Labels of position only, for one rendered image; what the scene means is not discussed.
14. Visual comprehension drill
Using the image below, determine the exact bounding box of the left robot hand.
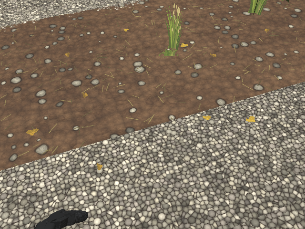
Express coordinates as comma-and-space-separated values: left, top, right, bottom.
33, 209, 89, 229

